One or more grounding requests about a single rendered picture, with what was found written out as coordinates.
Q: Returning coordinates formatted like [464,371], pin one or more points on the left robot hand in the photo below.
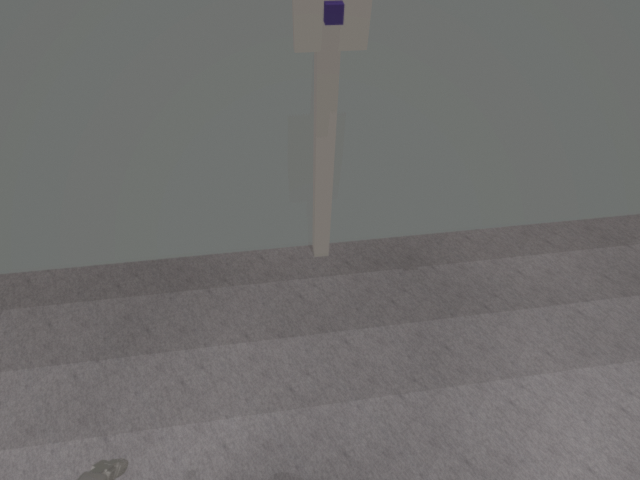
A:
[105,470]

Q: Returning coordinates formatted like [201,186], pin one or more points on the button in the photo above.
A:
[333,12]

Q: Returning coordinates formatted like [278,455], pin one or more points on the panel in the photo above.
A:
[310,34]

